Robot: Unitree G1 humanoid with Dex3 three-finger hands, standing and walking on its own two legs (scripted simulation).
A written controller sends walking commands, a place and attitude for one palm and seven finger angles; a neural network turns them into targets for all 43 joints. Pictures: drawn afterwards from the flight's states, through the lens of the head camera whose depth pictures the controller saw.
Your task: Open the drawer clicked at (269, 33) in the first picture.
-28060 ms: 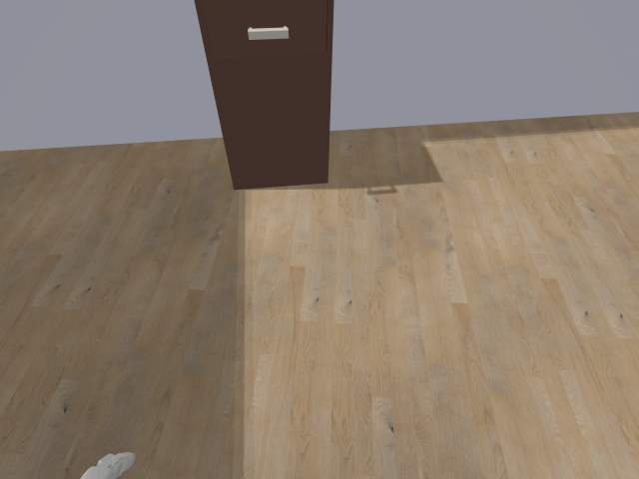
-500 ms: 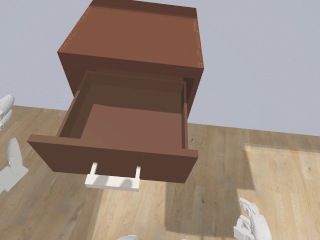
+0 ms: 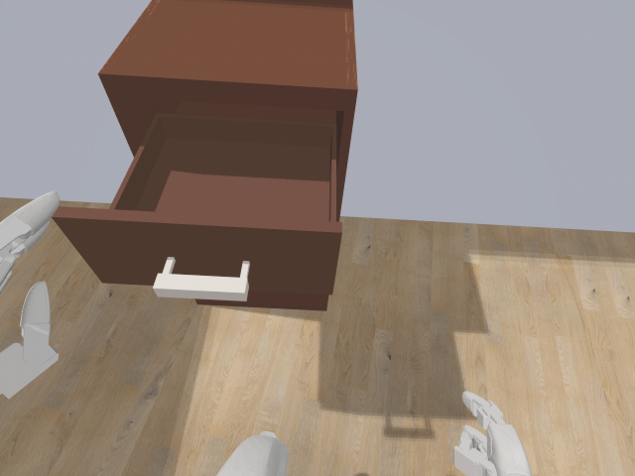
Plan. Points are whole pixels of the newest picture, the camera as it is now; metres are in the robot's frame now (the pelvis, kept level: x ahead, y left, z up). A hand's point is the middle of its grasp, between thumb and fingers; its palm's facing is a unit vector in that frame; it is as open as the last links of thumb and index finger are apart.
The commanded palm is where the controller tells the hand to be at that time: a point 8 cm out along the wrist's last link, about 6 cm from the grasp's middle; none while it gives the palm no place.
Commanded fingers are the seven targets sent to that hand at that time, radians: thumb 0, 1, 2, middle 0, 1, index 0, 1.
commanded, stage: stop stepping back and stand still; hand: left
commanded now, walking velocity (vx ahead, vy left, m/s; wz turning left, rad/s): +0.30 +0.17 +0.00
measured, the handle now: (205, 275) +0.39 +0.20 -0.04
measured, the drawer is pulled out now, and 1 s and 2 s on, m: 0.29 0.29 0.29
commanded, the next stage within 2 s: let the arm hang, fingers relaxed in 0.82 s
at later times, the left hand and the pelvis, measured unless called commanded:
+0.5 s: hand out of the picture +0.08 +0.25 +0.17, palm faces +0.41 -0.76 -0.50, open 7.4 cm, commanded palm +0.03 +0.28 +0.18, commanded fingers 0.00 0.90 0.90 -0.20 -0.30 -0.20 -0.30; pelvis -0.09 -0.01 +0.01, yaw +3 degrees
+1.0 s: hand out of the picture +0.10 +0.26 +0.06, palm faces +0.29 -0.84 -0.46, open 7.4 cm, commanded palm none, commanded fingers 0.00 0.90 0.90 -0.20 -0.30 -0.20 -0.30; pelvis -0.10 +0.00 +0.00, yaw +4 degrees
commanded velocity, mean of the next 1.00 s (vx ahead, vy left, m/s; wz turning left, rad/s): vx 0.11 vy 0.01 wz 0.00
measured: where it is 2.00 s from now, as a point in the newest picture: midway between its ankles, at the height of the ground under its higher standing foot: outside the picture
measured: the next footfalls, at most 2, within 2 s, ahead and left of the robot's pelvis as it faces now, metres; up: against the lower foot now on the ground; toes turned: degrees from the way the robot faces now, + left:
left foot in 0.14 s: -0.04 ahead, +0.12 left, +0.00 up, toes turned +6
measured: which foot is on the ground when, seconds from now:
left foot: up 0.00-0.12, down 0.14-1.00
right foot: down 0.00-1.00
